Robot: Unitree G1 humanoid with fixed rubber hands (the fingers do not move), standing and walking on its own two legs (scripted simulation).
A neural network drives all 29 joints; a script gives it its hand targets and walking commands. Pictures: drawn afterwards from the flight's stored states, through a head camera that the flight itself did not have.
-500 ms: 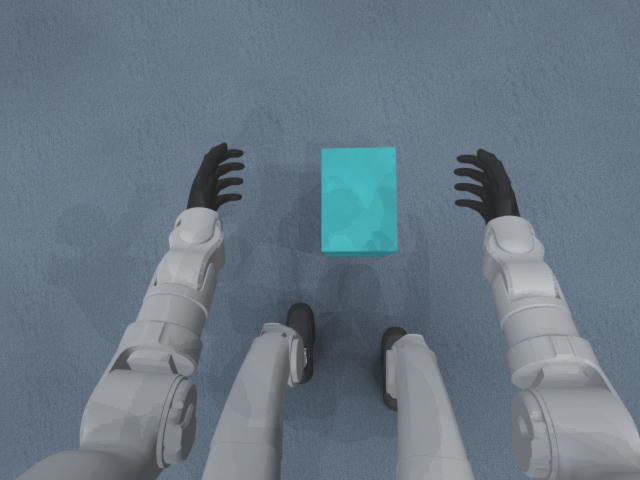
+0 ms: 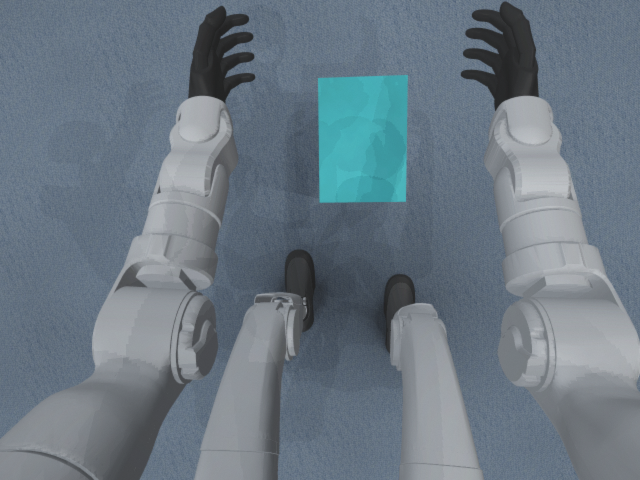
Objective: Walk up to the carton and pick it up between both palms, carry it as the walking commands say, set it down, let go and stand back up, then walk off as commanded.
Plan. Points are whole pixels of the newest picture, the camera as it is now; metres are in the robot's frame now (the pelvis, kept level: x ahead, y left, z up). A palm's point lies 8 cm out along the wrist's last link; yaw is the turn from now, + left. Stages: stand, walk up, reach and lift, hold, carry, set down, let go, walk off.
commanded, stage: reach and lift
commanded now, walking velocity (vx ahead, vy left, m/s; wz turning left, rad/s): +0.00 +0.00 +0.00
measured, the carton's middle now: (360, 148) +0.48 -0.02 -0.55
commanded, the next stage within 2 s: none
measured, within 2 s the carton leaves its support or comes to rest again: neither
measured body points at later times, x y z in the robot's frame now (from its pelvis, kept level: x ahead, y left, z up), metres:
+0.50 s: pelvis -0.05 +0.00 -0.13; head +0.32 -0.01 +0.11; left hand +0.49 +0.16 -0.31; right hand +0.50 -0.17 -0.32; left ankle +0.10 +0.11 -0.64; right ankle +0.05 -0.13 -0.64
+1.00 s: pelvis -0.07 +0.00 -0.24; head +0.31 -0.01 -0.01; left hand +0.48 +0.15 -0.43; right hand +0.50 -0.16 -0.44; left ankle +0.10 +0.11 -0.64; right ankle +0.05 -0.13 -0.64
